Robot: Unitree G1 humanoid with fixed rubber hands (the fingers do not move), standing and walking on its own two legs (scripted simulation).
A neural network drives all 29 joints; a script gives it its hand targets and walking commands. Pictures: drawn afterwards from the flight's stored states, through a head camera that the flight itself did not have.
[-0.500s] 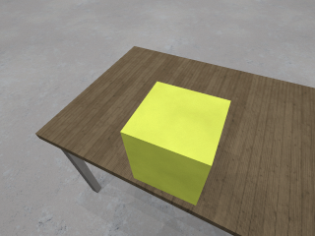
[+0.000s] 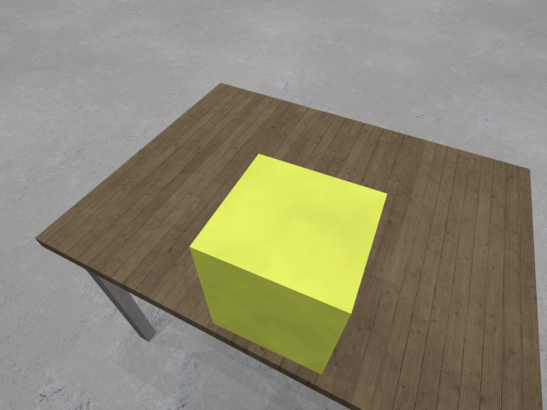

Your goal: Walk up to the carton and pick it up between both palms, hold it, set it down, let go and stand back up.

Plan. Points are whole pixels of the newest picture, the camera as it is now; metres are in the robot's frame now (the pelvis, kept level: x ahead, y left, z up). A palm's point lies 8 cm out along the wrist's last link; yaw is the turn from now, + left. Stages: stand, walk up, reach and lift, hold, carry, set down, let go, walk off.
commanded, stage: walk up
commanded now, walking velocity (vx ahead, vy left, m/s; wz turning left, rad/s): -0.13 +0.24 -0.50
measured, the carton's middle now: (290, 265) +0.35 -0.01 +0.00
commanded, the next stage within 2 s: none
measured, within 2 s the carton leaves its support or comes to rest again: neither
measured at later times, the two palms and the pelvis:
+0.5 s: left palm out of the picture +0.03 +0.36 -0.16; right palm out of the picture -0.01 -0.11 -0.12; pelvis -0.02 +0.12 +0.00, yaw -5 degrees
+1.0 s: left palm out of the picture +0.04 +0.35 -0.15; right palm out of the picture -0.07 -0.18 -0.14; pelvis -0.04 +0.09 -0.01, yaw -9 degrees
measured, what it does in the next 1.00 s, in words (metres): steps on the spot: left foot, then right foot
